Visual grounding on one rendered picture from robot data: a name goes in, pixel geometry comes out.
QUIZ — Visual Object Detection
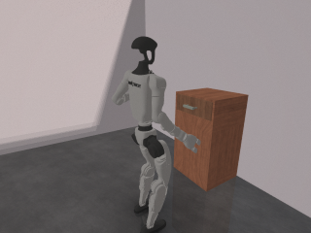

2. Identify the robot left forearm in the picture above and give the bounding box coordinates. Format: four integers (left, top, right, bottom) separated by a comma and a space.
122, 92, 130, 103

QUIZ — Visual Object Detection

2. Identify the robot right hand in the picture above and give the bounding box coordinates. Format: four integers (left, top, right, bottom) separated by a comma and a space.
183, 134, 201, 153

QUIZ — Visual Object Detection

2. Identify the humanoid robot head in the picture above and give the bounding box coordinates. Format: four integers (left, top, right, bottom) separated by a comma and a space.
131, 36, 157, 76

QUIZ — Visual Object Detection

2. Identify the drawer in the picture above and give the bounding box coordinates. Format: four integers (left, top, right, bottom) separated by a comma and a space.
177, 93, 213, 121

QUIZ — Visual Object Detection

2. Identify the right robot upper arm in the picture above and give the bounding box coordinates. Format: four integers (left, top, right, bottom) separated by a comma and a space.
149, 75, 167, 124

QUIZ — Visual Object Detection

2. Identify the robot right forearm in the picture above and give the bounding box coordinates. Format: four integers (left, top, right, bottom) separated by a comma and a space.
157, 113, 188, 142

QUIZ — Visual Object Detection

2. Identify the humanoid robot torso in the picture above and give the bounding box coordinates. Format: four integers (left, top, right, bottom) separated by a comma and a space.
128, 70, 157, 148

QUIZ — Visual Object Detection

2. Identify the handle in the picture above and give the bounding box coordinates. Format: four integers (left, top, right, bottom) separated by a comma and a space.
183, 104, 197, 110

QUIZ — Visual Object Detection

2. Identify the left robot upper arm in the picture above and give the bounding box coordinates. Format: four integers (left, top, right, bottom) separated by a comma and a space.
112, 70, 134, 106

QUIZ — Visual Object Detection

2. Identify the cabinet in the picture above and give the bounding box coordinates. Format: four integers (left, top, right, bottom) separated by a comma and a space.
173, 87, 249, 192

